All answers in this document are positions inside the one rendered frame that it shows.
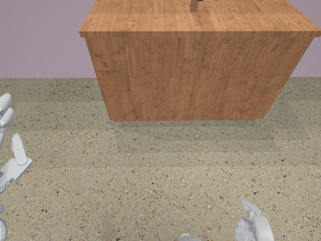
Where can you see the counter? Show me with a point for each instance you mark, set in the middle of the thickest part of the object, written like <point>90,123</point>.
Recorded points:
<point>178,60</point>

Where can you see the robot left hand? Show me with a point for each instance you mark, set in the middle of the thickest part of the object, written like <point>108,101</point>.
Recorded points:
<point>14,168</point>

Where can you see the robot right hand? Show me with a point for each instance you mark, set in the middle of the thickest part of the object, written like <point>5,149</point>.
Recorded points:
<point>257,230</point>

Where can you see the right robot shin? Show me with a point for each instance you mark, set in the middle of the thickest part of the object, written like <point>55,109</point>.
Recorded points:
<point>185,234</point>

